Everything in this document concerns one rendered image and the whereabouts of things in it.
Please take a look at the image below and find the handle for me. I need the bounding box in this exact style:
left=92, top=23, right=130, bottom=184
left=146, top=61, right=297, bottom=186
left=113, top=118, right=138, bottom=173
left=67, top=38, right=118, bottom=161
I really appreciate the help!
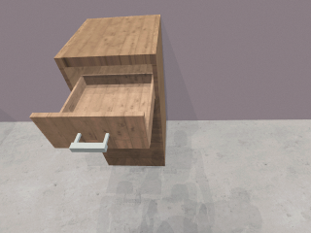
left=69, top=133, right=110, bottom=152

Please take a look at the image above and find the cabinet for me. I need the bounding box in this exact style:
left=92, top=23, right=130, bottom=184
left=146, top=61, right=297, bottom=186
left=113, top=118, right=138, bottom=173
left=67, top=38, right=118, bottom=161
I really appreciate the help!
left=54, top=15, right=166, bottom=166

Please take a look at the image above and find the drawer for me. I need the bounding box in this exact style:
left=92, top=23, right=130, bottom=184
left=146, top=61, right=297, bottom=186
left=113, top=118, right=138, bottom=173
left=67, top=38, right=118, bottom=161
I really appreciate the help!
left=30, top=72, right=155, bottom=149

